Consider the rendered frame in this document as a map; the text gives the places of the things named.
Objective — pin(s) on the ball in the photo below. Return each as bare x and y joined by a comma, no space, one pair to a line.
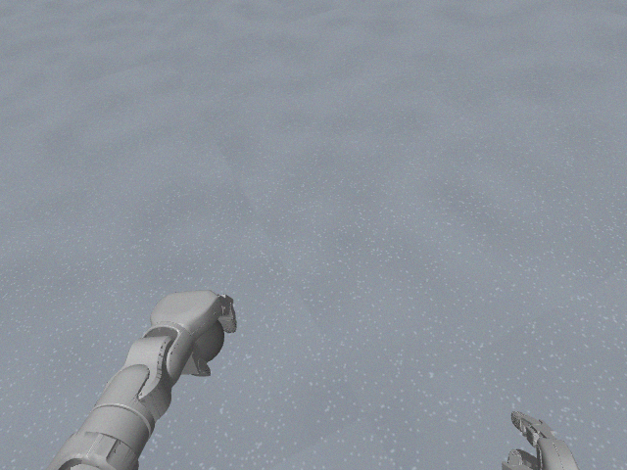
211,342

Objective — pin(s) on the right robot hand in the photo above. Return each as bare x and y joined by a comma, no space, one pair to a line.
552,454

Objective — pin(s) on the left robot arm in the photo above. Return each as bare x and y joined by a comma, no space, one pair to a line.
123,419

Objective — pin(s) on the left robot hand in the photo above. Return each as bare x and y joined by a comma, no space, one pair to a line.
197,312

